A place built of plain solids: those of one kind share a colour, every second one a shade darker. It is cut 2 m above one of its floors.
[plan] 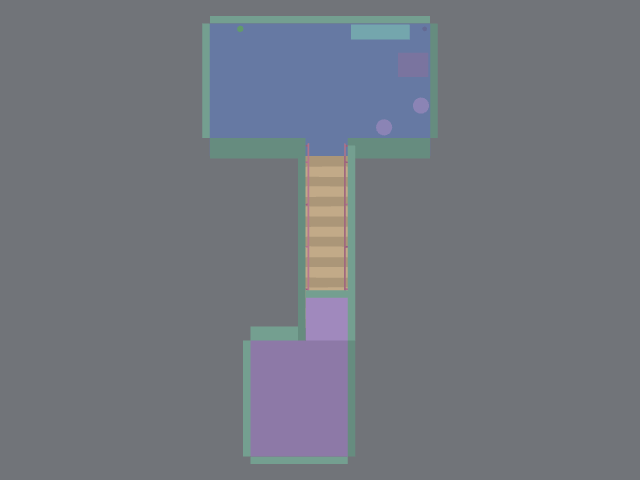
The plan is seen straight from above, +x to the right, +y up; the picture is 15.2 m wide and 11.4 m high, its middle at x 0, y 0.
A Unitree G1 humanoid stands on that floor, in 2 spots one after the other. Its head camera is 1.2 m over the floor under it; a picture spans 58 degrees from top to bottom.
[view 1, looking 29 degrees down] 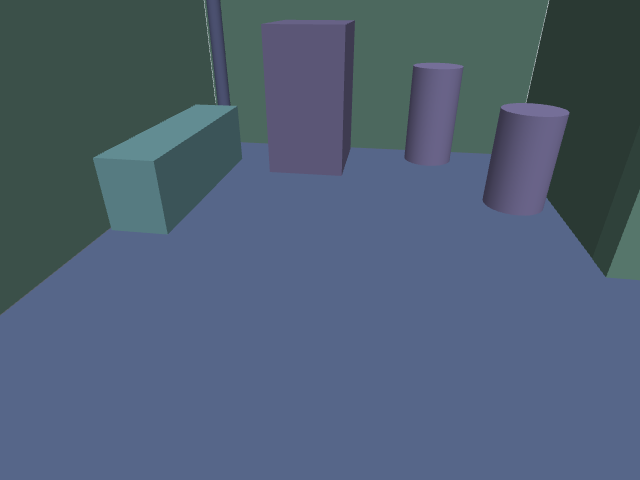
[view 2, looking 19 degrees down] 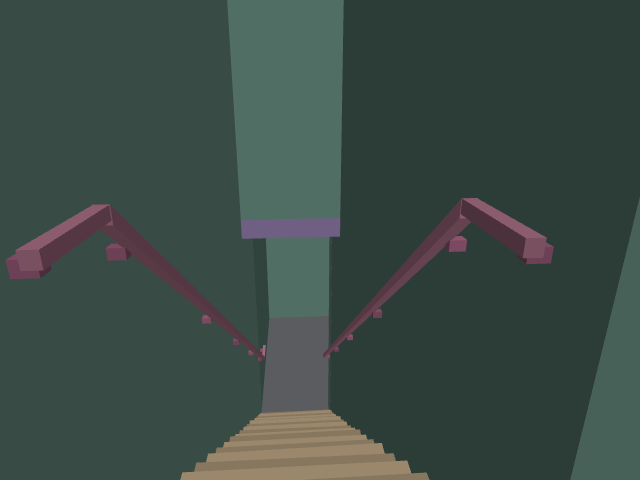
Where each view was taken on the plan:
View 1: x -1.32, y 3.54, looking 9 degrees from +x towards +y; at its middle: floor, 2.48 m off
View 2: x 0.16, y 3.00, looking -94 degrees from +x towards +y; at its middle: wall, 8.63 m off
